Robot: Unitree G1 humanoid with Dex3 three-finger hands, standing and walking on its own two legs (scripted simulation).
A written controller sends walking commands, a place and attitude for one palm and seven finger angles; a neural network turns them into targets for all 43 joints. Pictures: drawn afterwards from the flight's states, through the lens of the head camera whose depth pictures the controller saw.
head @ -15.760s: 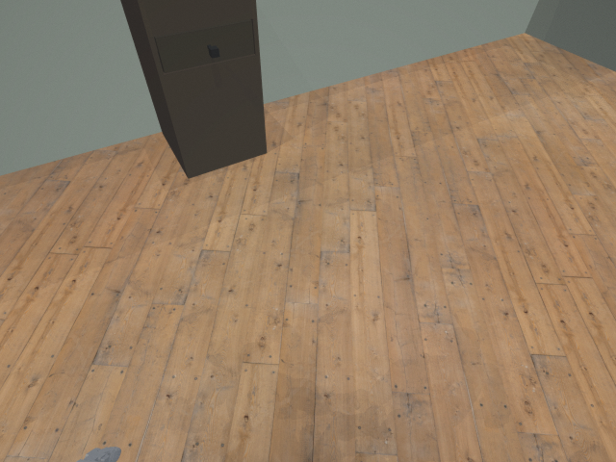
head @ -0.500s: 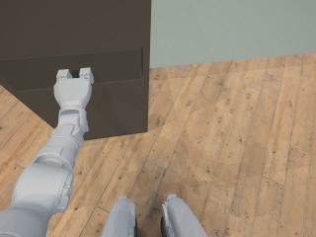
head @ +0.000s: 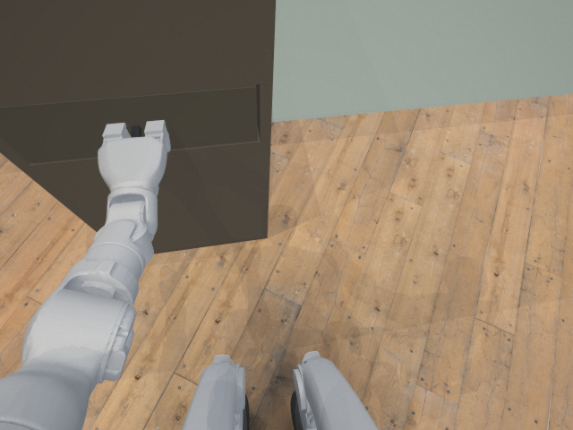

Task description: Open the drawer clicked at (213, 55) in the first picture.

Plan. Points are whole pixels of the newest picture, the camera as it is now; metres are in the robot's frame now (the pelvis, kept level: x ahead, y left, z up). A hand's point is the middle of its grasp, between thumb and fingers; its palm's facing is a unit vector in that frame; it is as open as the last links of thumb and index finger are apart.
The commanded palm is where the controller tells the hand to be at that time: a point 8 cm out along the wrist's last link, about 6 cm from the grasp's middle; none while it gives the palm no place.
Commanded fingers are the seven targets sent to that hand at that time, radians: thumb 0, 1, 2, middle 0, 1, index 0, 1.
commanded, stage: close the thumb around the handle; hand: left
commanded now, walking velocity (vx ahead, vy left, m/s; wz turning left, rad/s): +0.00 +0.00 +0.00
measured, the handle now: (136, 147) +0.54 +0.20 -0.03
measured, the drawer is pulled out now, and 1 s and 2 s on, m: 0.00 0.04 0.15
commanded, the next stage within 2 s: pull the drawer open in 0.24 s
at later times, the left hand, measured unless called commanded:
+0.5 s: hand (146, 182) +0.49 +0.18 -0.05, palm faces -0.05 -0.01 -1.00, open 6.1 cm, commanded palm +0.45 +0.17 +0.00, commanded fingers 0.00 0.90 0.90 -0.40 -1.35 -0.40 -1.35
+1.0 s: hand (146, 208) +0.44 +0.18 -0.05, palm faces -0.04 -0.03 -1.00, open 6.0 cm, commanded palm +0.41 +0.17 +0.00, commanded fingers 0.00 0.90 0.90 -0.40 -1.35 -0.40 -1.35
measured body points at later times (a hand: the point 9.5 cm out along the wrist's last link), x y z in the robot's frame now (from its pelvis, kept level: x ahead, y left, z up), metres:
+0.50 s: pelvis +0.01 +0.00 +0.00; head +0.16 +0.00 +0.43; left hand +0.49 +0.18 +0.00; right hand +0.03 -0.26 -0.13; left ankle +0.03 +0.10 -0.60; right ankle +0.01 -0.10 -0.60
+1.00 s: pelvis +0.02 +0.00 +0.02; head +0.16 +0.00 +0.45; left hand +0.44 +0.18 +0.00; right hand +0.10 -0.26 -0.12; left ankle +0.03 +0.10 -0.60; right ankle +0.01 -0.10 -0.60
